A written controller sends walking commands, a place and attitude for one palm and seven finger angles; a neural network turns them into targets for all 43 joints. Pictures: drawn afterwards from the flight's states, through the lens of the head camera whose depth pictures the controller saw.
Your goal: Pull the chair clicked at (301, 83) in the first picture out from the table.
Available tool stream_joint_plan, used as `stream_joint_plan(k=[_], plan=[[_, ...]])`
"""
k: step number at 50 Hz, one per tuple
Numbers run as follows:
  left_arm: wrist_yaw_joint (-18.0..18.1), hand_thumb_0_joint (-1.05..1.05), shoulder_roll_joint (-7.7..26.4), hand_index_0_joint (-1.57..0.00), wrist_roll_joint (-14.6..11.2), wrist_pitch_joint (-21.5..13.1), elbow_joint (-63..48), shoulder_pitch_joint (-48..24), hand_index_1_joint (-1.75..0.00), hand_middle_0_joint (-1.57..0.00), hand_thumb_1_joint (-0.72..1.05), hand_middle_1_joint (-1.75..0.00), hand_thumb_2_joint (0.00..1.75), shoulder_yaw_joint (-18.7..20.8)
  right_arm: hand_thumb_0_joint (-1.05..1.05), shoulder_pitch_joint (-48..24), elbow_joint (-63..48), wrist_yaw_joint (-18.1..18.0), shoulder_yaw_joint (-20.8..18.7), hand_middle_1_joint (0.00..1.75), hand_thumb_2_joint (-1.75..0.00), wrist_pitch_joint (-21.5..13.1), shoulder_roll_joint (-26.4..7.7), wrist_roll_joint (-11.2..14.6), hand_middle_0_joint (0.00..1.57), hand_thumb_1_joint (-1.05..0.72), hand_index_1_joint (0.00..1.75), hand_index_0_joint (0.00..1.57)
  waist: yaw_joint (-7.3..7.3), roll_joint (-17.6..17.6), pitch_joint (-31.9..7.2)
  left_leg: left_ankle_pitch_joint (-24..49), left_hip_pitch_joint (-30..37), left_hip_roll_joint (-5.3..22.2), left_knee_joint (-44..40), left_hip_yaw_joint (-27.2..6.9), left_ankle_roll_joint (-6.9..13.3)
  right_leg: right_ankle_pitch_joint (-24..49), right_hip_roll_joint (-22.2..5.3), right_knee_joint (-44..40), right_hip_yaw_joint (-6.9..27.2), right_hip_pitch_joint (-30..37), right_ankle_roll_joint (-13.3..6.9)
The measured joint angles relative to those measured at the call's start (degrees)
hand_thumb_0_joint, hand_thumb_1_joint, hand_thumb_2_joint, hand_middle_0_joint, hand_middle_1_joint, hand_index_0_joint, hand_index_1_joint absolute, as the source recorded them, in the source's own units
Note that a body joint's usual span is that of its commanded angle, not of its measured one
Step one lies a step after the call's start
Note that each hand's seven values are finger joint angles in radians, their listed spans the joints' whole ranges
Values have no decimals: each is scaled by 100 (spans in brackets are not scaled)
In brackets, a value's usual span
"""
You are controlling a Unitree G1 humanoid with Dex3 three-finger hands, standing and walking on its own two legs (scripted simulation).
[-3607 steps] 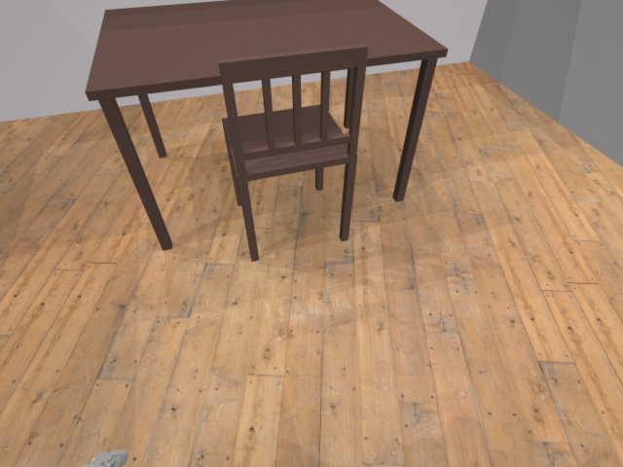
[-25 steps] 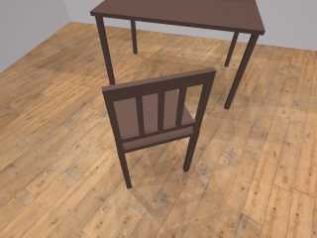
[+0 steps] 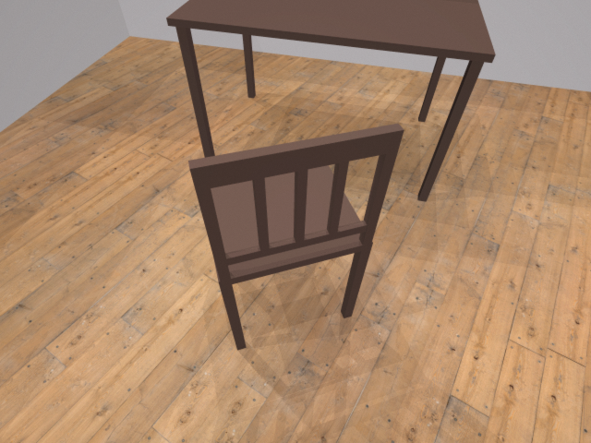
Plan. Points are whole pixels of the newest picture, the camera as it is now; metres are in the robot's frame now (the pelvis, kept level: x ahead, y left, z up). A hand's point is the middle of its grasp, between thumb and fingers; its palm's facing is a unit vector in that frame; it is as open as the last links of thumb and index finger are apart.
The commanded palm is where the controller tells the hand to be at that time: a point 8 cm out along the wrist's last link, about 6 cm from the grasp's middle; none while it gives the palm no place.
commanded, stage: look to check the result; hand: left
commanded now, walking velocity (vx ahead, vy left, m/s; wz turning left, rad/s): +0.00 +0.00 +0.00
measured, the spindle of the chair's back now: (299, 206) +0.62 +0.02 -0.12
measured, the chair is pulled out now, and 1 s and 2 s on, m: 0.66 0.66 0.66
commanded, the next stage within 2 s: stand and wait in 0.14 s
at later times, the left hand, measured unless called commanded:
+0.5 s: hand out of the picture -0.02 +0.15 -0.18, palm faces +0.02 -0.99 -0.16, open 7.3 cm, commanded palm none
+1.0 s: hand out of the picture -0.02 +0.15 -0.18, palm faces +0.03 -0.99 -0.16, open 7.3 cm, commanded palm none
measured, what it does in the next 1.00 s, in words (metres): stands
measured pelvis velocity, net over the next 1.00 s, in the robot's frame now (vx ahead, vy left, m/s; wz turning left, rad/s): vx -0.01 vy -0.01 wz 0.00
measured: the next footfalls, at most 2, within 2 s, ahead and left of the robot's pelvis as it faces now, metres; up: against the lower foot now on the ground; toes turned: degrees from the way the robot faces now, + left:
none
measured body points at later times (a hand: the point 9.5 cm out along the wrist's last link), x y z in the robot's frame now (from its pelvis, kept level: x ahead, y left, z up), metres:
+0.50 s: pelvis -0.01 +0.00 +0.00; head +0.01 +0.00 +0.45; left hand -0.02 +0.20 -0.16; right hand -0.04 -0.20 -0.16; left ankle +0.00 +0.11 -0.74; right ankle +0.00 -0.10 -0.74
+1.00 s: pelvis -0.01 -0.01 +0.00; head +0.01 +0.00 +0.45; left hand -0.02 +0.20 -0.16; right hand -0.03 -0.20 -0.16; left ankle +0.00 +0.11 -0.74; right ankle +0.00 -0.10 -0.74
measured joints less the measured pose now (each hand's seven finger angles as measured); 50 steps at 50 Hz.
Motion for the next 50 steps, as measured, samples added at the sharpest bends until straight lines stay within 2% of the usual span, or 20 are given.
stream_joint_plan(k=[50], plan=[[5, 0, -22, -20, 8, -18, -4, -11, -29, -20, 92, -30, 90, 15, 0, -16, -6, -6, -5, 29, -89, 3, 67, 1, 20, -91, 30, 20, 4, -15, 69, 47, -60, 30, 11, -19, -39, 36, 29, 23, -20, -64, -42]])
